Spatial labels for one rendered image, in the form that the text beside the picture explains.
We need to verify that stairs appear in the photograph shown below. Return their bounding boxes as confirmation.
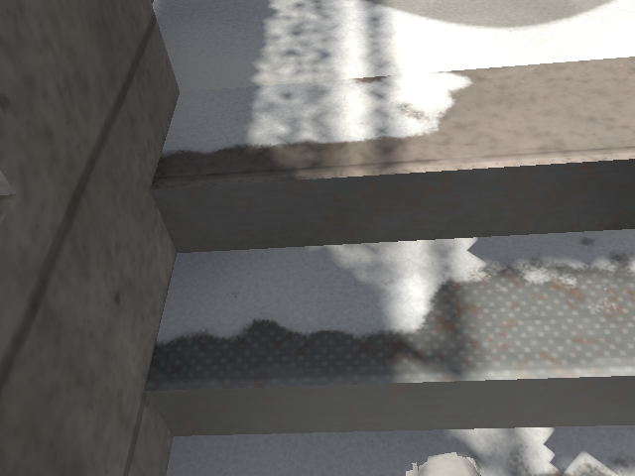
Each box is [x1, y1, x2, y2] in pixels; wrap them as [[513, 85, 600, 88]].
[[144, 159, 635, 476]]

